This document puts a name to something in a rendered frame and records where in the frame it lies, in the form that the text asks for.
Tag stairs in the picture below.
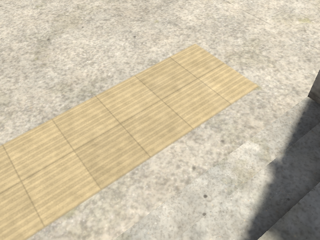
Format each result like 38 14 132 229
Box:
114 96 320 240

